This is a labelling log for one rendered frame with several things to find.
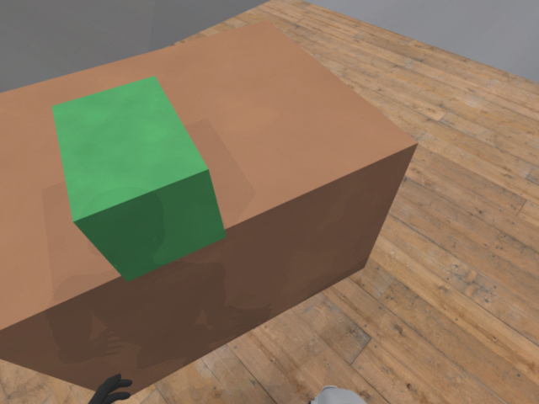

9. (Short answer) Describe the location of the robot left hand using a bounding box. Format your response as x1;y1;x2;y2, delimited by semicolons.
88;374;132;404

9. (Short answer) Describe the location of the carton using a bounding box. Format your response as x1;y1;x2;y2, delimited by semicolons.
52;76;226;282

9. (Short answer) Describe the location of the pedestal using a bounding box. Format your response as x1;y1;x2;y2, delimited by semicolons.
0;20;418;401

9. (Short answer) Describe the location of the right robot shin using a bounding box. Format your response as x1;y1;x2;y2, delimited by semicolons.
319;385;338;394

